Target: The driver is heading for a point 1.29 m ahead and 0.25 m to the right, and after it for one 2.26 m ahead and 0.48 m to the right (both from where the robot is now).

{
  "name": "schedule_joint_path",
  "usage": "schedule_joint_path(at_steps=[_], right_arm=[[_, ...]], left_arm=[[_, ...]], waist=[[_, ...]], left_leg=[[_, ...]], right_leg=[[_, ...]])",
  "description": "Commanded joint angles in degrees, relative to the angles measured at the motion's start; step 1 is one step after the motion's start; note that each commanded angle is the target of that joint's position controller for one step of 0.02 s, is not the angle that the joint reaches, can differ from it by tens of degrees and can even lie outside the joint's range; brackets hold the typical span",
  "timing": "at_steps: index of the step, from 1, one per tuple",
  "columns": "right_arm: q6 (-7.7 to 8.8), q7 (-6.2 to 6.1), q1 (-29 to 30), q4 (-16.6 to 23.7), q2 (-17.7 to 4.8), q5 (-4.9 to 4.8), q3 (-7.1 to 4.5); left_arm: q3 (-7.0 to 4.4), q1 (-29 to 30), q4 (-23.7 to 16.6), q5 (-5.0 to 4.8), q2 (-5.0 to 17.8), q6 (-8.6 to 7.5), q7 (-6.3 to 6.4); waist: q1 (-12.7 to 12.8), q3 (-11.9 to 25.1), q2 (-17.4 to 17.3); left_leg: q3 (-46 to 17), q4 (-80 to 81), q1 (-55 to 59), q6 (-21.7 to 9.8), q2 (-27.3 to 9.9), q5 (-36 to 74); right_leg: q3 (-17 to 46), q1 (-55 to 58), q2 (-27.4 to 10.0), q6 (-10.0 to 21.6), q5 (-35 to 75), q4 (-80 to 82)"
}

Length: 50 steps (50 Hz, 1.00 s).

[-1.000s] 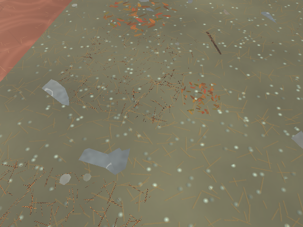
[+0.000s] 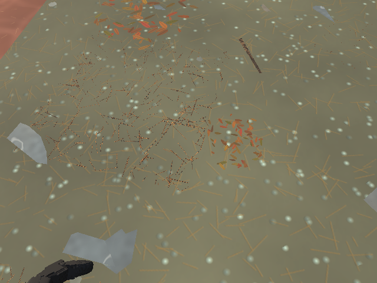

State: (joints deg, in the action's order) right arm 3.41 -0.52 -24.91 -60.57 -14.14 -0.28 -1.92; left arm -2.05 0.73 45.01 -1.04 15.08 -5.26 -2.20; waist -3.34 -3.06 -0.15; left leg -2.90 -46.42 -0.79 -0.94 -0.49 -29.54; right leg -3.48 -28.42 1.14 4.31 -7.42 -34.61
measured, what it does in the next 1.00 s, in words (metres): walks ahead: left foot, then right foot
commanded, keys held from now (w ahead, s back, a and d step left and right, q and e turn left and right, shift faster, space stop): w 0.56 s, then e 0.44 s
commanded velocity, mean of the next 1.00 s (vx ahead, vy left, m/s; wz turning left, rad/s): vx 0.37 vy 0.00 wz -0.14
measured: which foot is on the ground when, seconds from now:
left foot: up 0.00-0.48, down 0.50-0.98, up 1.00-1.00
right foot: down 0.00-0.50, up 0.52-0.96, down 0.98-1.00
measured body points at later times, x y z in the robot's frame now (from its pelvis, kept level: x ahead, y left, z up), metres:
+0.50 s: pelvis +0.29 +0.03 +0.01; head +0.32 +0.04 +0.46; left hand +0.24 +0.31 -0.13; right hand +0.51 -0.20 -0.08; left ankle +0.42 +0.14 -0.72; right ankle +0.12 -0.09 -0.71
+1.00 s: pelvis +0.50 +0.03 +0.01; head +0.53 +0.01 +0.46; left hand +0.69 +0.27 -0.09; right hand +0.55 -0.27 -0.12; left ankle +0.43 +0.14 -0.71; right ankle +0.58 -0.07 -0.72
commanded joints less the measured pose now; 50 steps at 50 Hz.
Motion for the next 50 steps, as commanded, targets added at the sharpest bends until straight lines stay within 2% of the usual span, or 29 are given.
schedule_joint_path(at_steps=[1,2,3,4,5,7,9,11,15,19,21,23,24,25,26,27,28,29,30,31,33,34,36,39,42,46,48,49,50], right_arm=[[3.45,0.8,2.5,6.2,-8.1,-2.61,-1.32],[3.81,0.3,5.1,6.8,-7.9,-2.31,-1.28],[3.59,-0.13,6.0,6.9,-7.4,-1.46,-1.69],[2.91,-0.22,4.5,6.7,-6.4,-1.06,-1.74],[2.23,-0.29,3.8,6.6,-5.2,-0.96,-1.71],[1.17,-0.47,5.3,7.5,-4.6,-0.71,-1.77],[0.83,-0.62,10.5,9.7,-5.0,-0.09,-1.88],[1.12,-0.43,14.9,11.4,-5.1,0.32,-1.87],[2.02,0.5,23.2,13.8,-3.6,-0.07,-1.03],[2.48,1.83,29.4,16.4,-3.9,-0.7,-0.54],[2.8,2.54,30.3,17.6,-5.0,-0.82,-0.7],[3.01,2.83,26.5,17.1,-7.1,-0.9,-1.48],[3.07,2.7,20.1,15.3,-8.8,-0.84,-2.52],[3.02,2.22,9.8,12.3,-12.0,-0.6,-4.0],[2.77,1.75,0.7,10.7,-17.9,0.68,-5.48],[2.4,2.07,-1.3,9.6,-16.2,0.11,-4.97],[2.49,2.03,2.0,10.1,-11.5,-0.41,-3.5],[2.54,1.76,8.0,11.6,-9.7,-0.07,-2.87],[2.66,1.76,12.6,12.5,-7.7,0.43,-2.23],[2.96,1.94,15.0,12.7,-6.2,0.97,-1.79],[3.46,2.15,16.3,11.8,-5.3,1.75,-1.62],[3.62,1.93,16.7,11.4,-6.0,1.95,-1.73],[3.47,0.91,17.8,11.0,-7.6,1.96,-2.04],[2.18,-0.8,18.0,10.9,-9.0,1.56,-2.19],[0.7,-1.79,16.1,10.0,-10.3,0.85,-2.52],[-1.6,-2.4,16.6,10.0,-11.3,-0.46,-3.23],[-2.69,-2.88,17.9,10.9,-11.3,-1.09,-3.51],[-2.98,-2.88,15.5,10.8,-10.5,-0.77,-3.37],[-2.61,-2.48,15.2,12.7,-8.6,1.26,-2.56]], left_arm=[[-2.36,-16.8,3.0,0.23,8.2,-0.14,0.11],[-2.11,-12.3,2.2,0.6,7.6,-0.64,-0.07],[-1.88,-10.0,2.0,1.21,6.5,-1.04,-0.32],[-1.58,-9.1,2.3,1.81,5.4,-1.34,-0.42],[-1.43,-9.1,2.7,1.68,4.8,-1.49,-0.54],[-1.43,-10.8,4.0,1.24,5.3,-1.75,-0.25],[-1.83,-13.1,5.0,1.3,7.1,-1.67,0.59],[-2.01,-15.5,5.7,1.15,7.9,-1.27,1.43],[-2.09,-19.7,7.2,0.44,8.9,-0.66,2.24],[-2.26,-24.3,9.5,0.06,9.1,0.5,2.34],[-2.59,-24.7,10.0,-0.01,9.7,1.24,2.53],[-2.94,-23.2,9.7,0.03,10.7,1.85,2.68],[-2.85,-22.0,9.3,0.14,10.6,2.21,2.69],[-2.11,-22.0,8.7,0.66,8.9,2.37,2.76],[-0.35,-26.7,6.9,1.48,3.9,1.55,2.3],[0.66,-29.0,7.9,0.97,1.0,0.17,1.95],[-1.06,-23.2,6.9,-0.91,7.8,-0.92,1.73],[-1.46,-19.2,5.9,-1.9,9.1,-1.44,1.87],[-1.66,-17.7,6.1,-1.39,8.7,-1.26,2.39],[-2.07,-18.4,6.7,-0.74,7.9,-0.46,2.78],[-1.89,-22.1,7.9,-0.54,4.6,1.52,3.04],[-1.92,-22.6,7.7,-0.51,3.9,2.24,3.18],[-2.01,-19.9,5.4,0.06,3.8,2.96,3.39],[-1.76,-14.7,2.8,0.64,3.1,3.0,2.53],[-1.85,-10.6,0.2,0.69,3.4,3.29,1.37],[-2.75,-9.0,-2.9,0.87,5.1,3.88,-0.05],[-3.59,-12.9,-2.8,0.72,6.1,3.68,-0.46],[-4.84,-17.5,-2.0,0.94,8.9,3.34,0.0],[-6.55,-21.0,-2.5,1.41,15.1,3.49,1.45]], waist=[[8.4,9.7,8.1],[6.4,6.0,2.3],[4.6,4.0,1.2],[2.7,4.4,3.0],[1.9,4.2,3.7],[1.4,2.4,3.6],[2.3,0.2,2.6],[3.5,-0.5,2.0],[6.5,-1.2,2.0],[8.2,-2.4,2.0],[7.4,-1.9,2.7],[4.6,0.8,4.4],[0.9,4.8,4.7],[-3.3,11.7,3.8],[-3.2,21.8,-6.2],[-2.6,26.9,-14.3],[-3.3,19.0,-9.9],[-1.8,11.2,-7.3],[0.2,7.3,-3.4],[2.3,5.1,-3.3],[5.0,5.4,-4.6],[5.8,5.0,-4.8],[6.4,3.9,-5.1],[4.7,4.5,-4.8],[2.9,5.3,-3.8],[3.2,4.4,-4.1],[5.5,5.7,-3.4],[7.2,8.6,0.3],[7.5,12.9,11.1]], left_leg=[[-3.9,-31.5,-39.6,-2.7,-1.0,3.4],[-2.9,-28.8,-36.9,-2.9,-4.1,9.2],[-2.4,-25.9,-34.2,-2.6,-6.0,12.5],[-2.9,-24.0,-30.5,-2.5,-7.6,14.4],[-2.7,-22.2,-29.1,-2.2,-8.0,14.9],[-1.8,-18.3,-30.4,-1.3,-8.8,15.6],[-1.4,-12.3,-35.4,0.1,-9.5,20.4],[-1.0,-4.8,-38.4,1.1,-9.3,26.9],[2.0,9.5,-35.0,1.5,-6.3,36.9],[2.1,15.7,-36.5,0.6,-4.8,35.0],[1.8,17.6,-36.4,-0.9,-4.3,30.7],[3.3,18.7,-29.8,-2.6,-2.2,26.0],[5.0,19.9,-20.8,-4.0,-0.4,25.8],[3.7,18.5,-5.5,-6.3,-1.7,26.9],[-17.6,17.4,18.5,-14.0,-16.5,24.0],[-38.1,26.4,26.6,-18.9,-22.9,14.5],[-33.4,28.7,21.4,-15.7,-20.5,10.0],[-24.0,29.7,11.8,-13.6,-19.4,19.5],[-16.5,30.7,3.2,-12.4,-17.4,31.9],[-10.2,31.7,-2.9,-11.1,-15.2,41.5],[-2.9,33.0,-9.2,-10.6,-13.3,52.3],[-0.1,33.6,-10.9,-10.9,-13.0,56.2],[4.1,34.5,-12.0,-11.1,-12.5,58.5],[9.2,34.5,-10.7,-10.2,-11.0,56.0],[9.7,32.8,-5.2,-10.3,-13.0,54.4],[9.2,26.0,-0.5,-8.9,-15.9,53.2],[10.6,16.8,-0.7,-6.5,-14.3,56.7],[12.2,7.2,-3.4,-3.4,-10.4,53.4],[13.8,-9.5,-15.6,1.0,-4.8,32.1]], right_leg=[[38.0,38.9,-20.1,10.4,-20.8,21.3],[30.8,30.1,-18.2,9.6,-12.0,22.5],[24.9,23.8,-16.1,9.0,-4.8,23.5],[21.1,20.2,-14.3,8.6,-2.1,24.9],[19.1,18.4,-13.4,8.9,-1.2,26.3],[15.9,15.7,-13.0,9.7,0.3,28.4],[14.6,16.1,-13.2,10.3,1.0,30.1],[12.8,18.0,-12.7,9.6,2.8,30.4],[7.9,19.6,-10.7,7.4,5.2,30.1],[7.9,27.8,-13.5,7.3,7.5,27.0],[8.6,32.2,-15.6,6.6,11.4,24.1],[8.3,34.4,-16.0,5.4,23.0,18.9],[6.5,33.6,-14.1,4.3,32.2,11.3],[4.3,27.4,-11.0,2.6,31.7,-0.9],[1.2,6.5,-4.3,-1.2,12.2,-23.0],[7.0,-7.3,2.9,-2.5,-25.7,-35.1],[10.8,-13.7,-0.8,-1.3,-24.9,-40.1],[9.4,-14.5,-3.4,-0.9,-19.6,-39.4],[8.4,-11.1,-5.5,-1.6,-15.5,-36.6],[8.6,-7.2,-6.8,-2.3,-13.4,-33.8],[8.5,-0.6,-6.8,-3.5,-11.3,-31.3],[8.1,-0.1,-6.3,-4.1,-9.7,-30.1],[7.5,-1.9,-6.1,-5.2,-4.8,-23.8],[4.6,-0.1,-5.9,-5.5,4.9,-11.8],[3.5,-0.6,-5.6,-5.1,7.2,-5.8],[2.3,-1.7,-4.7,-2.7,-1.0,-2.3],[-0.2,4.0,-1.9,-0.4,-0.5,3.6],[1.4,12.4,-0.7,1.8,11.0,9.0],[17.0,24.4,-11.2,6.9,39.6,8.7]])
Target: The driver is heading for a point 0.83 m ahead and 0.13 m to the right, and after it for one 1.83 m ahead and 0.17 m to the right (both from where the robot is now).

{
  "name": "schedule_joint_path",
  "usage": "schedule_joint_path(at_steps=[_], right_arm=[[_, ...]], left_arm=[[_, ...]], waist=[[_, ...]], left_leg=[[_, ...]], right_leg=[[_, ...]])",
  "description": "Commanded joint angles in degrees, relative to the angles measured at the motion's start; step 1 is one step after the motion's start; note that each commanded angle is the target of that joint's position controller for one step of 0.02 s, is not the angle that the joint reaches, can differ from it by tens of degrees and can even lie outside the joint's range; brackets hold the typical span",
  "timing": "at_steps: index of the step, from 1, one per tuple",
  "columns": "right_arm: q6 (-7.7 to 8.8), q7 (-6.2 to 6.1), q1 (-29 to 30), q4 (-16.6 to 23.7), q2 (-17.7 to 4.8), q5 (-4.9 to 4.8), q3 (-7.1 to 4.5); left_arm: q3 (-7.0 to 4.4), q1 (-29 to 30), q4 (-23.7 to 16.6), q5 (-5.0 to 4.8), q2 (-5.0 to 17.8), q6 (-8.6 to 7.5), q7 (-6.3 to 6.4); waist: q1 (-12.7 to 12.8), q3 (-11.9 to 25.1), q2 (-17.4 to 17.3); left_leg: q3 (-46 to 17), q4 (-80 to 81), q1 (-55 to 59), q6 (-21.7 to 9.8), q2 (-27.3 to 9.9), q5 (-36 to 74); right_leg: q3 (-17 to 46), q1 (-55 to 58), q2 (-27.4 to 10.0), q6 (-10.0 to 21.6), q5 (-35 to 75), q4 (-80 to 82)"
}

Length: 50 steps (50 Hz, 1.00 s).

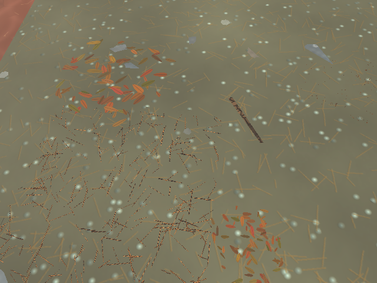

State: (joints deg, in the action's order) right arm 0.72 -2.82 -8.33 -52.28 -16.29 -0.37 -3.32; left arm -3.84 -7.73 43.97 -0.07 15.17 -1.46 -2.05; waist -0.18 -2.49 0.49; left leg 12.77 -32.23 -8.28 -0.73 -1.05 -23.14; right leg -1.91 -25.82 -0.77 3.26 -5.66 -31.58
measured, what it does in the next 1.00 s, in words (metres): steps on the spot, turning right: left foot, then right foot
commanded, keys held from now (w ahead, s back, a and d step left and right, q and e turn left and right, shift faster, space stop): e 0.34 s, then no key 0.64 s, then w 0.02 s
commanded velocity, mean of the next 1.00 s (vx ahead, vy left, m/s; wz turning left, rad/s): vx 0.02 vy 0.00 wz -0.31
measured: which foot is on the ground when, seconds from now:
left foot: up 0.00-0.42, down 0.44-1.00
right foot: down 0.00-0.44, up 0.46-0.74, down 0.76-1.00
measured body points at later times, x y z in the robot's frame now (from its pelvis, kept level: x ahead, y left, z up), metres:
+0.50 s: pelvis +0.06 +0.04 +0.01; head +0.09 +0.05 +0.46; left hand +0.29 +0.26 -0.09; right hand +0.08 -0.27 -0.10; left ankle +0.10 +0.15 -0.73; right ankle +0.07 -0.08 -0.70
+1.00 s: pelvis +0.05 +0.02 +0.01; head +0.06 +0.01 +0.46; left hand +0.25 +0.23 -0.11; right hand +0.06 -0.26 -0.12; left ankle +0.10 +0.15 -0.73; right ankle +0.00 -0.09 -0.73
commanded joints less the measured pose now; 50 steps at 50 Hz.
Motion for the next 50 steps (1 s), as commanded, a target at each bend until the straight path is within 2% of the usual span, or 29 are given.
schedule_joint_path(at_steps=[1,2,3,4,5,6,8,12,17,19,21,22,23,24,25,27,28,31,33,35,37,38,39,40,41,42,45,49,50], right_arm=[[0.53,0.75,-4.3,5.9,-3.0,2.47,0.0],[0.69,1.67,-2.4,5.0,-5.9,1.21,-0.62],[0.55,1.82,0.2,5.7,-6.8,-0.47,-1.01],[0.2,1.16,1.2,5.3,-6.5,-0.17,-1.21],[-0.26,0.44,2.4,5.6,-7.5,0.65,-1.68],[-0.65,0.27,2.2,5.8,-7.3,0.81,-1.83],[-0.74,0.05,0.8,5.7,-5.6,0.58,-1.57],[-0.54,-0.3,1.9,6.1,-4.8,0.49,-1.21],[0.37,0.47,2.2,6.8,-5.8,-0.07,-1.49],[1.05,1.13,-0.3,6.2,-6.2,-0.23,-1.61],[1.57,1.91,-3.9,5.2,-6.3,0.07,-1.81],[1.54,1.94,-4.5,5.5,-9.3,1.15,-2.44],[0.97,1.57,-2.3,6.0,-14.8,2.54,-3.52],[1.14,1.59,-1.3,7.4,-11.5,3.81,-2.78],[1.35,1.43,1.0,8.6,-9.8,3.17,-2.25],[1.38,1.23,3.2,8.9,-7.4,0.74,-1.62],[1.31,1.15,2.6,8.6,-6.3,0.36,-1.06],[0.72,1.02,0.6,7.4,-5.3,0.8,-0.47],[0.21,0.95,-0.5,6.8,-6.8,0.8,-0.71],[-0.27,1.12,-2.3,6.1,-8.7,0.52,-1.1],[-0.19,1.45,-2.7,5.4,-8.2,-0.52,-0.81],[0.4,1.67,-4.2,4.9,-7.6,-0.46,-0.55],[1.36,2.21,-4.4,5.2,-6.3,0.86,0.01],[2.15,2.76,-6.4,4.9,-4.4,1.33,0.29],[2.23,2.73,-3.1,4.6,-5.1,1.72,0.38],[2.01,2.67,-0.9,4.6,-5.5,1.46,0.19],[0.65,1.82,-0.8,3.8,-5.1,1.05,0.14],[0.09,1.39,-1.5,2.0,-4.8,0.97,0.02],[-0.06,1.34,-2.2,1.2,-4.3,0.93,0.07]], left_arm=[[-4.67,-11.9,-2.6,1.6,17.6,-0.18,1.56],[-3.67,-10.3,-4.0,0.93,13.2,-0.15,1.3],[-3.23,-5.7,-5.2,0.31,11.5,-0.28,1.44],[-3.06,-2.9,-5.6,-0.58,10.5,0.03,1.8],[-2.78,-1.2,-6.1,-0.98,9.6,0.52,2.27],[-2.69,-0.6,-6.4,-0.43,9.5,0.92,2.7],[-2.95,-0.8,-6.9,0.29,10.0,1.29,3.32],[-3.56,-1.6,-7.5,-0.22,11.4,1.79,4.34],[-3.5,-0.8,-8.4,-0.07,11.2,2.75,4.43],[-3.15,-0.5,-8.7,-0.12,10.6,3.14,4.48],[-2.51,-0.6,-8.6,-0.66,9.5,3.74,4.74],[-1.87,-2.8,-8.3,-0.46,7.6,3.89,4.8],[-1.48,-3.3,-10.2,-0.51,5.6,3.41,4.62],[-2.66,-1.8,-10.1,0.48,10.1,2.57,4.52],[-3.67,-3.2,-8.6,-0.05,12.5,2.44,4.29],[-3.36,-5.3,-6.1,0.05,10.0,3.3,4.6],[-2.82,-5.4,-5.7,0.08,8.1,3.61,4.65],[-1.33,-2.5,-6.4,-0.41,4.9,3.47,4.46],[-0.3,-0.1,-6.8,-0.27,3.3,3.23,4.15],[-0.64,-0.3,-6.2,-0.89,4.7,3.12,4.03],[-0.88,-3.3,-4.1,-0.68,5.4,3.08,3.95],[-1.11,-3.6,-4.0,-0.23,7.0,3.13,4.14],[-1.5,-4.7,-4.1,0.27,9.8,3.29,4.58],[-1.84,-3.9,-3.0,0.44,11.2,3.45,4.33],[-1.13,-2.6,-3.5,0.48,7.4,3.19,3.58],[-0.57,-2.5,-3.0,0.98,5.6,2.85,3.21],[-0.35,-2.6,-1.7,0.92,5.9,1.63,3.07],[0.1,-3.1,-0.1,0.7,5.4,0.97,3.24],[0.06,-4.2,0.8,0.6,5.5,0.99,3.36]], waist=[[0.8,19.5,17.4],[3.0,22.6,8.3],[2.1,16.4,5.3],[0.9,12.0,0.5],[0.5,9.4,0.7],[-0.5,8.7,3.1],[-0.9,9.1,5.7],[0.3,10.6,6.3],[1.2,9.4,9.0],[0.6,10.1,9.5],[-1.4,9.9,8.4],[-0.4,9.4,2.5],[2.8,6.2,-14.2],[0.4,6.1,-15.5],[1.3,5.8,-10.8],[2.2,4.8,-7.8],[1.8,4.5,-7.6],[0.4,4.9,-9.7],[-1.3,5.4,-11.7],[-2.2,5.4,-12.4],[-0.2,4.4,-10.5],[-0.6,5.0,-8.6],[-1.3,7.6,-3.1],[-3.9,8.5,5.5],[-1.4,8.0,4.3],[-0.8,6.2,3.4],[-1.0,2.6,4.3],[-1.1,1.4,3.1],[-1.0,2.4,3.2]], left_leg=[[-8.4,-39.8,-24.6,3.5,6.8,-18.3],[-18.3,-43.8,-25.9,2.5,3.7,-16.7],[-18.0,-42.8,-28.5,1.9,2.0,-11.9],[-17.4,-38.9,-28.9,2.1,0.2,-7.5],[-17.4,-34.9,-27.8,2.5,-0.7,-4.3],[-17.0,-33.0,-24.4,2.9,-0.3,-1.9],[-16.5,-27.5,-22.1,3.8,1.0,0.1],[-17.5,-17.9,-20.1,5.4,1.8,3.2],[-18.3,-8.8,-16.0,4.9,2.8,3.7],[-17.4,-3.4,-13.0,3.9,2.5,4.6],[-15.9,8.7,-5.0,1.9,1.6,12.6],[-22.6,13.3,-0.7,-0.8,-6.0,14.1],[-36.5,16.3,0.3,-8.8,-16.4,21.7],[-43.1,17.5,-3.5,-15.7,-21.9,25.5],[-38.9,16.3,-3.9,-15.2,-19.9,26.6],[-30.7,13.7,-1.8,-10.8,-14.0,26.7],[-28.8,13.2,-1.4,-10.6,-13.0,28.9],[-24.0,12.6,1.3,-10.2,-10.0,30.2],[-23.2,11.9,1.2,-10.1,-9.6,31.0],[-24.7,10.9,1.5,-10.6,-10.4,32.6],[-24.3,9.7,-0.4,-8.8,-9.4,32.4],[-24.3,9.6,-3.1,-6.4,-9.0,30.1],[-21.6,7.0,-6.7,-3.4,-6.8,25.8],[-16.5,8.0,-6.7,-0.5,-2.1,16.3],[-15.1,7.1,-3.8,1.7,-1.2,14.0],[-14.8,6.7,-3.6,2.4,-0.9,14.2],[-15.0,6.1,-3.0,1.9,-1.1,16.4],[-15.0,6.3,-2.1,2.0,-1.0,16.2],[-13.8,5.6,-2.0,2.1,0.0,11.5]], right_leg=[[36.2,34.7,-21.3,21.0,46.4,6.3],[34.1,32.7,-19.6,19.8,34.8,8.5],[28.0,27.2,-17.0,16.7,26.3,10.0],[24.3,22.0,-13.9,13.3,16.8,11.5],[22.7,17.1,-12.2,11.7,10.7,12.9],[21.3,13.0,-10.2,11.1,8.1,13.9],[20.3,11.5,-8.5,10.8,8.0,14.3],[22.3,11.9,-7.8,10.2,1.7,13.9],[27.5,11.3,-7.1,8.8,-5.3,13.9],[28.2,12.8,-7.4,8.1,-1.7,11.8],[26.4,10.5,-4.8,5.3,-0.4,8.2],[22.5,6.0,-1.1,2.3,-7.3,1.9],[11.8,-4.6,9.0,-0.9,-22.0,-7.7],[12.1,-5.6,8.2,-3.4,-30.1,-21.1],[13.6,-5.4,7.6,-3.9,-27.4,-28.5],[13.4,-6.5,7.0,-5.9,-22.0,-33.2],[13.4,-6.1,6.8,-6.9,-20.6,-34.0],[8.8,-2.3,4.1,-8.5,-18.4,-22.1],[5.1,4.0,1.8,-8.8,-19.3,-11.1],[3.2,8.3,2.1,-8.4,-16.9,-2.7],[2.6,15.3,2.2,-6.3,-4.0,12.4],[5.5,20.3,0.2,-4.6,1.5,14.0],[10.2,26.3,-4.9,-2.8,14.5,10.4],[10.6,24.3,-6.3,0.5,14.9,6.3],[10.5,20.4,-5.2,1.3,7.3,7.2],[10.3,18.3,-4.3,0.6,2.7,8.1],[9.7,14.0,-3.2,-1.0,0.6,8.7],[9.6,12.3,-2.7,-1.3,-1.8,9.0],[9.4,12.7,-2.3,-1.0,-8.3,9.7]])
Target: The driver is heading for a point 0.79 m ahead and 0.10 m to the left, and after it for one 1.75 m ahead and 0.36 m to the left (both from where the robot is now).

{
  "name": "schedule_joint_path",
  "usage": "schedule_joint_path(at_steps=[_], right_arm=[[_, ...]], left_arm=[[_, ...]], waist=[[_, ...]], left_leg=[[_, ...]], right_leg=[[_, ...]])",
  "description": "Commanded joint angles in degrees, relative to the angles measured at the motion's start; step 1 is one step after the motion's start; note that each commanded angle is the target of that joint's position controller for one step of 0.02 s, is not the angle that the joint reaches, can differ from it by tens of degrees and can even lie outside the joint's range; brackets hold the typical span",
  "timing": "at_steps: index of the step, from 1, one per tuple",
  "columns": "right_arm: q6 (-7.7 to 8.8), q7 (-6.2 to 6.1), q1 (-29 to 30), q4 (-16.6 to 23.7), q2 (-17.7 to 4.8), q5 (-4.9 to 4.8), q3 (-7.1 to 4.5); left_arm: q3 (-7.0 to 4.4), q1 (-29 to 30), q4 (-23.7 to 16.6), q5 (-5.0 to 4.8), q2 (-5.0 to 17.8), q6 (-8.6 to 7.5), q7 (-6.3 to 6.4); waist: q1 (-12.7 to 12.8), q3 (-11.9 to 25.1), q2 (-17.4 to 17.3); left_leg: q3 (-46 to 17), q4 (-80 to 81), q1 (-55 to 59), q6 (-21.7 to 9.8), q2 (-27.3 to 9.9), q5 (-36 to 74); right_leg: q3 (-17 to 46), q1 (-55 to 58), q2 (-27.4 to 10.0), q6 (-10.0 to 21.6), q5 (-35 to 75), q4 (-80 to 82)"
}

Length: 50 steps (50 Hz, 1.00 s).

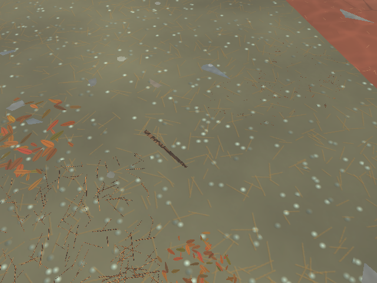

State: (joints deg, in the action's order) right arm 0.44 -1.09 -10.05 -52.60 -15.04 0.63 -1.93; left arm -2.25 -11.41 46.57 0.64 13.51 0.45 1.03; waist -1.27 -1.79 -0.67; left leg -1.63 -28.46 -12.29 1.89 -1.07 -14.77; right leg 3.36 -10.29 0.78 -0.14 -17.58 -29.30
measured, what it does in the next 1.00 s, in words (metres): walks ahead: right foot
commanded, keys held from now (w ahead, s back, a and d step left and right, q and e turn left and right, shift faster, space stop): w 1.00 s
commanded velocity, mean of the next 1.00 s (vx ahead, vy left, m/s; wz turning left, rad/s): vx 0.39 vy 0.00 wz -0.01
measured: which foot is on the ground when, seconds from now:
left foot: down 0.00-0.74, up 0.76-1.00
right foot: down 0.00-0.22, up 0.24-0.70, down 0.72-1.00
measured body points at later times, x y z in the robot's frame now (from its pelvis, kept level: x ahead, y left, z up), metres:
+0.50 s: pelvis +0.12 +0.04 +0.01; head +0.14 +0.06 +0.46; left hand +0.30 +0.30 -0.10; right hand +0.08 -0.21 -0.12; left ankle +0.03 +0.12 -0.74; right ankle +0.24 -0.13 -0.67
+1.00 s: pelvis +0.41 -0.01 +0.01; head +0.43 -0.01 +0.46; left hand +0.44 +0.26 -0.12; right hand +0.55 -0.28 -0.10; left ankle +0.53 +0.17 -0.66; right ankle +0.40 -0.09 -0.74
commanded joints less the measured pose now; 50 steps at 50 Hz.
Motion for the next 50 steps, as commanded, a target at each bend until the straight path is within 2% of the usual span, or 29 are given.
schedule_joint_path(at_steps=[1,3,5,6,8,9,11,12,13,14,15,17,18,20,22,25,28,31,34,35,36,37,38,39,40,41,43,45,50], right_arm=[[0.13,-0.46,-0.4,1.2,-5.5,-0.46,-1.41],[0.8,-0.4,2.1,2.3,-5.2,-1.25,-1.52],[2.52,0.18,4.1,3.9,-5.4,-2.29,-1.72],[3.36,0.63,3.8,4.0,-5.8,-2.6,-1.92],[4.75,1.67,1.8,3.3,-5.6,-2.73,-1.9],[5.17,2.03,-1.7,1.6,-5.3,-2.52,-2.02],[5.09,2.19,-11.4,-3.3,-6.1,-1.61,-3.0],[5.11,1.78,-17.8,-4.2,-9.4,-1.35,-3.73],[5.53,2.49,-20.9,-4.2,-15.6,-0.95,-4.76],[6.12,2.55,-16.1,-2.9,-11.9,-0.62,-3.46],[6.4,2.32,-12.4,-1.5,-9.1,-0.9,-2.67],[6.36,2.35,-9.5,-0.2,-8.3,-0.96,-2.07],[6.11,2.32,-10.1,-0.4,-6.7,-0.71,-1.48],[5.67,2.02,-13.0,-1.2,-6.3,-0.61,-1.17],[5.17,1.41,-14.5,-1.6,-7.2,-0.6,-1.17],[4.61,0.61,-15.1,-1.5,-8.1,-0.58,-1.13],[4.43,0.35,-17.6,-2.4,-8.4,-1.0,-1.2],[3.95,0.28,-18.3,-2.9,-8.7,-1.52,-1.61],[3.23,0.11,-16.5,-2.2,-10.6,-1.28,-2.51],[2.64,0.07,-15.6,-1.9,-10.5,-0.95,-2.5],[2.45,-0.05,-15.2,-0.9,-9.5,-0.49,-1.98],[3.3,0.5,-21.4,0.5,-2.6,-0.14,-0.15],[4.9,0.96,-21.8,-0.7,-2.3,-1.37,0.21],[6.04,1.34,-15.4,1.7,-7.9,-3.07,-1.44],[6.63,1.28,-10.6,3.1,-8.8,-3.7,-1.64],[6.66,0.91,-8.7,3.4,-7.9,-3.08,-1.75],[5.22,0.58,-11.1,2.7,-6.0,-1.9,-2.04],[3.98,0.41,-11.4,3.0,-4.3,-1.54,-1.81],[4.22,0.54,-0.2,7.3,-4.5,-0.65,-1.73]], left_arm=[[-1.93,-1.4,-1.3,-0.46,8.3,-0.75,0.43],[-2.74,-4.2,-0.7,-0.95,11.4,-0.7,0.56],[-3.02,-5.1,-0.2,-1.25,12.4,-1.74,0.76],[-2.92,-4.6,-0.2,-1.27,11.8,-2.38,0.79],[-2.83,-2.0,-0.8,-2.12,11.0,-2.81,0.58],[-2.82,0.9,-1.4,-2.59,11.1,-2.67,0.4],[-2.16,2.3,-1.8,-1.92,8.5,-2.57,0.22],[-0.91,3.2,-2.9,-1.09,4.2,-2.95,-0.03],[-1.17,3.3,-5.7,-2.12,4.3,-3.97,0.37],[-2.05,2.2,-4.8,-3.32,7.9,-4.77,0.38],[-2.24,1.6,-4.1,-3.67,8.6,-5.36,-0.12],[-2.5,2.1,-3.1,-2.45,8.2,-5.86,-0.49],[-2.62,2.9,-3.0,-1.96,7.9,-5.83,-0.89],[-2.4,3.8,-3.1,-1.5,6.2,-5.55,-1.6],[-2.01,6.8,-4.3,-1.38,5.0,-5.26,-1.81],[-1.07,13.1,-6.4,-1.73,3.4,-5.47,-2.26],[-0.66,17.9,-8.0,-2.13,3.6,-5.77,-3.06],[-0.66,20.3,-9.4,-2.33,4.6,-6.27,-3.97],[-2.09,14.1,-8.1,-2.1,8.2,-6.43,-3.98],[-3.36,5.3,-5.5,-2.18,10.4,-6.24,-3.5],[-4.36,-5.4,-2.7,-1.93,12.7,-5.89,-2.76],[-5.5,-13.0,-1.0,-0.37,17.8,-5.54,-2.35],[-4.3,-12.9,-0.2,-0.9,14.2,-5.45,-2.63],[-3.22,-7.5,-0.4,-1.56,11.1,-5.55,-2.66],[-2.65,-3.0,-1.1,-1.49,9.3,-5.69,-2.61],[-2.27,0.5,-1.3,-0.95,8.1,-6.05,-2.88],[-1.74,3.4,-1.1,-0.11,6.1,-6.77,-3.25],[-1.88,2.5,0.2,-0.6,6.8,-7.39,-3.33],[-2.31,-2.1,2.6,-0.83,9.7,-7.1,-1.67]], waist=[[0.8,0.7,5.2],[2.8,-3.3,9.9],[3.3,-7.6,12.4],[2.9,-7.9,12.5],[1.1,-6.2,10.3],[-1.2,-4.3,9.0],[-4.9,-0.2,5.2],[-6.6,2.1,-6.2],[-6.4,2.2,-18.9],[-3.9,-1.4,-11.2],[-2.5,-4.5,-7.6],[-1.4,-5.1,-4.5],[-1.4,-4.2,-4.6],[-1.9,-2.6,-5.1],[-2.4,-2.8,-3.9],[-3.6,-4.3,-3.9],[-4.7,-6.4,-4.1],[-3.6,-7.2,-4.3],[1.5,-0.7,-6.5],[6.2,5.1,-6.7],[10.8,12.2,-5.7],[8.4,22.0,7.8],[8.1,26.7,13.8],[7.6,15.2,10.7],[6.0,8.0,6.6],[3.7,3.8,2.7],[0.0,2.5,4.5],[-1.0,1.4,4.5],[1.6,-2.0,2.9]], left_leg=[[2.7,-0.7,-0.1,-0.7,1.8,-3.8],[5.5,-9.2,-9.0,-1.4,3.7,-11.9],[2.2,-16.5,-14.9,-3.7,0.7,-12.7],[0.8,-17.9,-17.3,-4.9,-0.8,-14.3],[1.2,-10.7,-13.7,-6.7,-2.0,-13.7],[3.3,-3.7,-4.4,-6.9,-0.6,-6.7],[3.6,1.5,12.7,-5.2,1.6,2.7],[-11.7,9.0,19.3,-7.9,-8.7,-4.1],[-36.9,18.6,22.3,-16.6,-20.2,-14.1],[-39.0,19.8,19.0,-18.4,-22.0,-20.5],[-33.0,19.7,17.3,-16.5,-19.8,-21.1],[-23.1,20.5,16.4,-13.1,-15.8,-10.4],[-18.3,20.7,15.7,-11.8,-13.6,-3.6],[-12.2,20.6,16.4,-11.6,-11.5,9.2],[-8.6,21.0,15.8,-12.1,-10.7,16.9],[-4.4,22.7,11.6,-11.6,-9.2,17.5],[-3.3,23.9,10.9,-12.1,-10.3,15.9],[-2.9,21.6,16.0,-11.8,-13.0,20.9],[-1.6,11.4,20.4,-10.1,-13.8,46.0],[0.1,1.3,18.9,-8.9,-11.9,54.0],[0.7,-12.4,8.6,-7.3,-9.9,46.9],[2.2,-35.5,-14.1,-3.7,-0.6,16.7],[-5.2,-46.8,-22.6,-3.6,4.5,-16.8],[-6.3,-50.4,-28.7,-4.5,0.6,-14.7],[-4.3,-48.5,-28.5,-5.2,-2.5,-9.4],[-3.2,-44.4,-26.3,-5.1,-4.9,-5.0],[-3.6,-39.9,-19.5,-4.6,-7.6,-1.1],[-2.8,-36.8,-18.8,-3.5,-8.4,-0.1],[-1.3,-18.6,-24.8,-1.1,-8.3,15.8]], right_leg=[[5.3,-3.1,-4.0,3.5,-6.7,8.7],[15.5,-3.7,-10.0,8.4,-27.2,15.5],[25.7,-4.9,-16.8,13.0,-29.5,20.2],[26.5,-3.0,-18.0,13.6,-26.0,20.2],[21.5,-1.6,-16.4,12.0,-18.5,18.7],[16.4,-5.3,-13.4,10.2,-14.0,17.1],[8.0,-12.8,-7.4,7.0,-6.9,7.6],[0.6,-19.4,-1.7,3.2,-5.4,-10.2],[-1.2,-30.8,3.6,1.4,-15.1,-24.5],[3.4,-34.9,-0.4,2.2,-15.0,-33.2],[3.8,-37.3,-3.2,3.4,-8.5,-35.1],[1.8,-37.4,-6.4,4.0,0.8,-32.7],[1.0,-35.2,-7.2,3.7,4.1,-30.7],[-1.5,-34.0,-6.9,2.3,8.4,-27.7],[-2.9,-34.1,-6.5,0.6,11.4,-22.6],[-4.7,-29.7,-5.1,-0.6,18.3,-11.1],[-5.7,-26.5,-3.7,-0.2,22.1,-4.4],[-4.7,-26.6,-3.3,2.0,20.2,-0.7],[-6.6,-16.1,0.1,5.1,14.8,-0.2],[-7.9,-4.9,1.9,6.9,14.9,0.4],[-3.1,12.8,-2.6,9.5,15.0,-1.8],[22.7,35.5,-18.2,17.8,3.8,-0.2],[42.3,37.2,-23.7,21.0,-5.5,11.5],[35.2,28.4,-21.3,17.6,-8.9,13.9],[26.1,18.4,-19.0,15.5,-5.0,15.4],[19.8,9.6,-16.7,14.3,1.3,17.3],[12.5,0.7,-13.2,13.4,8.1,20.4],[9.0,-3.2,-12.6,14.5,11.1,22.8],[2.7,-2.0,-10.5,13.5,16.2,24.6]])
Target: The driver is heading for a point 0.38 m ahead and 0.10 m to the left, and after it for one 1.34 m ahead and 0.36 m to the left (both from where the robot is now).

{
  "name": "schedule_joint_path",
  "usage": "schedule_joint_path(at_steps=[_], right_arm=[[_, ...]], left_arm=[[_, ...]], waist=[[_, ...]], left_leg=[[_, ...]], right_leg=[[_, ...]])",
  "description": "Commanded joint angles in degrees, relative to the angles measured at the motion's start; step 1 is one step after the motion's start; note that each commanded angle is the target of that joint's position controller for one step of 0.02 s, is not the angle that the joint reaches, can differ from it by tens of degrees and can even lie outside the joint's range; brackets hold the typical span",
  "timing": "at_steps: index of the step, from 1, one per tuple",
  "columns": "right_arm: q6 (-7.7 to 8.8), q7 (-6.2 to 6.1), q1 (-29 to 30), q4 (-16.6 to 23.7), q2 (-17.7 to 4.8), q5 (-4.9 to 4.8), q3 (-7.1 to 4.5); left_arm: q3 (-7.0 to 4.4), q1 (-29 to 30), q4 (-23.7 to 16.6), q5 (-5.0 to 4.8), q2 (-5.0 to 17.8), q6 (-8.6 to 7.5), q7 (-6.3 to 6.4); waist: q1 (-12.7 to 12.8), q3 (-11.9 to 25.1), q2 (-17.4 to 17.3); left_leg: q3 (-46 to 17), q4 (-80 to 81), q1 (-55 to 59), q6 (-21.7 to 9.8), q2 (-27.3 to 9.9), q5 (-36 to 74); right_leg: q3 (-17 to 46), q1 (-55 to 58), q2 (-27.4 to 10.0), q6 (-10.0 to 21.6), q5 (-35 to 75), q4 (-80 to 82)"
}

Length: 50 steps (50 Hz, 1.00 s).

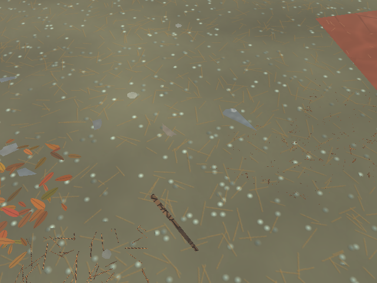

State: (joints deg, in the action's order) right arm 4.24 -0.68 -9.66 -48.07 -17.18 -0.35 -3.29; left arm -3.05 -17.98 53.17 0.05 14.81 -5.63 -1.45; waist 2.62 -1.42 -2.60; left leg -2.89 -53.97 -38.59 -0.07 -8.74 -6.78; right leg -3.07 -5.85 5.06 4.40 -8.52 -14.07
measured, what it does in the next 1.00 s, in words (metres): walks ahead: left foot, then right foot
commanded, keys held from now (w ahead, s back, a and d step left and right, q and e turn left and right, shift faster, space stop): w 0.24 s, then no key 0.44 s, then q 0.32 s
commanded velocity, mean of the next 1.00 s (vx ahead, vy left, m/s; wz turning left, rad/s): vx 0.23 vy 0.00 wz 0.09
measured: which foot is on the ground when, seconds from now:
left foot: up 0.00-0.22, down 0.24-1.00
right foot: down 0.00-0.26, up 0.28-0.64, down 0.66-1.00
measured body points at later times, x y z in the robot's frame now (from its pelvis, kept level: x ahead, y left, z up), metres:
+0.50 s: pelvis +0.26 +0.07 +0.00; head +0.30 +0.09 +0.45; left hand +0.38 +0.35 -0.14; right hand +0.35 -0.19 -0.12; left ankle +0.30 +0.15 -0.75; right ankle +0.31 -0.09 -0.69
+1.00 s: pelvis +0.33 +0.06 -0.01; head +0.36 +0.08 +0.43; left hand +0.42 +0.36 -0.14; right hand +0.47 -0.21 -0.13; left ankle +0.30 +0.16 -0.72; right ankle +0.38 -0.08 -0.75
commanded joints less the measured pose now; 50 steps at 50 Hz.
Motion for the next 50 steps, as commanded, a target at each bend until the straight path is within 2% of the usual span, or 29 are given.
schedule_joint_path(at_steps=[1,5,8,10,11,12,13,14,15,16,17,18,20,21,24,27,31,33,34,35,36,37,38,39,42,44,45,47,50], right_arm=[[0.73,0.37,1.7,3.4,-1.8,0.3,-0.1],[1.26,1.51,9.6,6.0,-1.2,-0.5,0.64],[1.62,2.61,12.3,8.2,-2.5,-0.65,0.51],[1.81,2.98,9.7,8.1,-4.1,-0.7,-0.03],[1.89,2.91,4.9,7.0,-5.5,-0.65,-0.81],[1.85,2.47,-4.4,4.2,-8.3,-0.53,-2.29],[1.64,1.91,-14.2,2.6,-12.9,0.6,-3.43],[1.32,2.35,-14.7,1.5,-15.7,1.21,-3.85],[1.3,2.53,-13.9,2.5,-9.3,0.78,-2.17],[1.4,2.36,-9.0,3.4,-7.3,0.85,-1.39],[1.43,2.39,-4.9,4.0,-6.3,0.86,-0.98],[1.43,2.44,-2.3,4.0,-5.0,0.79,-0.74],[1.74,2.52,-0.6,3.3,-3.3,1.6,-0.18],[1.92,2.47,0.0,2.7,-3.0,1.71,0.0],[1.45,1.6,1.8,1.4,-4.9,1.5,-0.33],[0.31,0.96,0.1,-0.5,-6.2,1.28,-0.55],[-0.91,0.78,0.2,-2.6,-5.4,0.79,-0.09],[-1.23,0.68,-1.1,-3.7,-3.5,0.16,0.52],[-1.08,0.65,-3.9,-4.1,-2.3,1.21,0.9],[-0.96,0.76,-9.5,-5.2,-1.7,1.66,0.91],[-1.49,0.33,-8.2,-5.2,-0.9,1.3,1.35],[-2.28,-0.06,-3.6,-3.8,-2.8,0.89,1.02],[-3.05,-0.51,-0.9,-2.7,-4.6,0.35,0.45],[-3.7,-0.82,-0.2,-1.9,-5.3,0.16,0.08],[-4.64,-1.03,-0.3,-0.2,-4.1,-0.01,-0.27],[-5.3,-0.74,-0.2,0.6,-3.8,-0.19,-0.86],[-5.74,-0.57,0.7,1.2,-4.4,-0.53,-1.34],[-6.69,-0.42,-0.9,1.4,-3.7,-1.25,-1.65],[-7.25,0.52,-4.1,0.2,-3.2,-0.66,-1.99]], left_arm=[[-1.52,3.5,-3.6,-0.41,8.8,-0.85,1.02],[-1.69,-2.2,-1.1,-1.21,10.2,-0.08,1.34],[-1.93,-4.1,0.2,-1.34,10.6,1.16,1.57],[-2.22,-3.3,0.2,-1.27,11.5,1.92,1.79],[-2.24,-2.0,0.0,-1.18,11.8,2.3,1.83],[-1.67,-1.8,-0.4,-0.78,10.5,2.59,1.87],[-0.39,-2.8,-2.1,0.67,7.7,2.5,2.07],[1.53,-11.1,-1.4,0.12,0.4,1.33,1.48],[0.04,-8.0,-0.2,-1.01,7.7,0.33,1.36],[-0.71,-3.0,-1.6,-2.25,9.9,-0.15,1.36],[-0.57,-0.4,-1.9,-1.83,9.2,-0.05,1.75],[-0.86,1.1,-2.1,-1.03,8.6,0.45,2.12],[-0.66,-0.8,-1.4,-0.75,6.1,2.15,2.36],[-0.37,-1.7,-1.1,-0.62,4.7,2.79,2.46],[0.18,1.2,-2.1,0.16,3.5,3.68,2.83],[0.1,5.3,-2.5,0.09,4.5,4.11,2.71],[-0.46,8.6,-2.9,0.28,5.6,4.58,2.71],[-0.86,8.0,-2.2,1.14,6.5,4.36,2.8],[-1.42,8.1,-2.3,1.29,9.4,4.31,3.17],[-1.86,9.8,-2.4,0.78,11.5,4.66,3.59],[-1.37,11.3,-2.2,0.21,8.3,4.97,3.47],[-1.41,12.6,-2.5,-0.18,7.4,5.12,3.34],[-1.77,12.8,-2.6,-0.06,8.3,5.17,3.54],[-2.23,11.8,-2.4,0.09,9.6,5.07,3.78],[-3.11,7.3,-0.9,0.05,10.6,4.98,4.78],[-3.22,7.8,-1.6,0.21,10.7,5.12,5.71],[-3.3,8.1,-2.1,0.69,11.1,4.95,6.04],[-3.54,14.9,-3.6,-0.01,11.6,4.76,6.36],[-3.8,18.7,-3.8,-0.55,11.8,5.88,5.9]], waist=[[-1.4,-2.6,4.7],[1.7,-3.4,4.4],[1.5,-3.4,4.9],[-0.7,-1.3,6.3],[-3.8,1.7,6.8],[-8.0,7.8,5.9],[-10.6,17.1,-1.1],[-5.6,23.5,-16.8],[-8.1,22.1,-8.7],[-7.3,14.3,-5.7],[-5.4,10.5,-0.3],[-4.0,7.3,1.1],[-1.1,7.1,-1.1],[-0.1,7.1,-1.3],[0.5,7.1,-2.6],[-1.4,8.0,-2.8],[-1.7,5.5,-2.4],[-0.8,4.6,-0.2],[-2.8,5.5,4.1],[-6.7,6.4,10.2],[-5.7,6.4,11.1],[-4.0,3.9,9.5],[-3.1,3.0,8.4],[-2.6,3.3,8.6],[-1.6,7.3,11.6],[-0.5,8.6,14.9],[0.3,8.3,13.4],[-3.1,6.6,10.9],[-5.0,7.0,11.5]], left_leg=[[0.9,11.4,2.7,0.8,0.3,11.0],[2.3,20.7,3.4,0.5,2.6,14.3],[1.6,24.2,1.6,-1.4,3.5,8.6],[2.6,25.3,6.1,-3.0,4.9,3.6],[4.4,26.5,13.3,-4.2,6.8,2.6],[5.0,26.4,26.5,-6.1,7.5,3.7],[-7.0,24.0,43.9,-9.9,-3.5,10.8],[-33.0,30.7,60.5,-19.3,-15.1,9.1],[-33.1,32.8,58.8,-17.6,-13.7,12.7],[-22.8,32.3,51.4,-15.7,-12.2,23.1],[-15.6,32.6,44.0,-14.6,-9.7,31.9],[-11.4,34.1,38.0,-13.8,-7.9,35.2],[-6.6,37.0,30.9,-13.1,-5.4,38.6],[-4.5,37.7,28.8,-13.5,-4.7,40.6],[0.5,38.5,26.1,-13.3,-2.9,41.6],[1.5,38.9,26.9,-12.4,-2.5,35.8],[-0.7,37.7,26.6,-11.5,-3.1,20.2],[-0.6,34.4,25.3,-7.8,0.1,9.0],[0.8,31.4,23.6,-5.1,3.4,1.5],[2.3,30.7,19.9,-3.1,7.1,-7.9],[3.4,31.3,21.6,-1.9,7.9,-10.2],[3.6,30.6,21.3,-1.6,8.3,-8.7],[3.4,28.6,19.5,-2.0,8.5,-6.7],[3.1,26.4,18.5,-2.3,8.7,-4.5],[3.6,16.5,14.8,-1.1,9.5,-6.5],[3.8,2.7,10.9,-0.1,9.5,-25.7],[2.3,-5.1,8.4,0.5,8.1,-31.4],[0.4,-0.4,11.0,0.8,4.4,-27.4],[6.0,11.3,22.5,0.4,6.9,-14.4]], right_leg=[[7.7,-6.3,-14.0,8.2,7.8,9.2],[7.1,-0.1,-15.8,7.6,7.1,7.6],[8.3,7.6,-19.1,6.7,10.7,3.5],[8.5,10.5,-20.0,5.4,19.0,-0.7],[7.1,10.4,-18.7,4.4,28.6,-6.7],[4.8,6.8,-15.5,2.9,32.7,-17.8],[2.0,-4.5,-11.3,0.4,17.8,-36.5],[3.7,-26.0,-0.1,-3.3,-23.0,-54.6],[11.6,-30.2,-2.3,-3.0,-26.8,-60.5],[10.6,-32.4,-4.5,-2.8,-23.4,-61.4],[8.4,-30.8,-7.5,-3.5,-19.6,-58.9],[7.5,-29.1,-9.1,-4.1,-17.1,-55.2],[7.2,-21.8,-10.5,-4.9,-13.6,-50.3],[6.8,-19.8,-10.5,-5.5,-12.2,-47.2],[5.6,-16.7,-10.3,-6.6,-5.9,-34.4],[4.6,-13.6,-9.2,-6.7,1.4,-26.5],[4.9,-10.8,-8.8,-5.1,1.6,-18.8],[5.5,-4.8,-9.2,-3.2,11.4,-9.4],[9.2,-0.5,-13.0,-1.8,22.8,-9.7],[11.5,3.2,-16.1,1.4,25.2,-11.7],[11.2,0.1,-15.7,2.4,16.1,-10.8],[10.3,-2.4,-13.8,1.2,9.7,-10.1],[9.5,-2.5,-13.1,0.6,8.8,-10.3],[9.4,-1.7,-13.5,0.8,10.0,-10.8],[13.9,3.3,-20.4,5.5,21.2,-10.5],[18.9,4.0,-27.9,10.6,28.1,-8.5],[19.8,3.3,-30.2,12.3,29.3,-7.1],[13.7,-1.6,-27.3,8.3,21.9,-5.7],[4.6,-7.7,-22.7,4.7,18.3,-7.4]])
Keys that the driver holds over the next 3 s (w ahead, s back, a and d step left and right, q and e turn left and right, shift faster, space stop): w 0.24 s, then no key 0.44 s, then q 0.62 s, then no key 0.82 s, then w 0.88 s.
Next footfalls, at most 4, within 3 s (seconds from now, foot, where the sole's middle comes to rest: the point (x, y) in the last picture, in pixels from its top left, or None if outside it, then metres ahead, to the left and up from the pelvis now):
0.24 left None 0.35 0.19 -0.78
0.66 right None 0.42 -0.08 -0.78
1.60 right None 0.43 -0.02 -0.78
2.86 right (173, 206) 0.80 0.14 -0.78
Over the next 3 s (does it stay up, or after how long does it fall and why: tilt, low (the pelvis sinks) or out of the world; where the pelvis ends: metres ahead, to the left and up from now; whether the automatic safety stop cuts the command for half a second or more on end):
stays up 0.67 0.17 -0.01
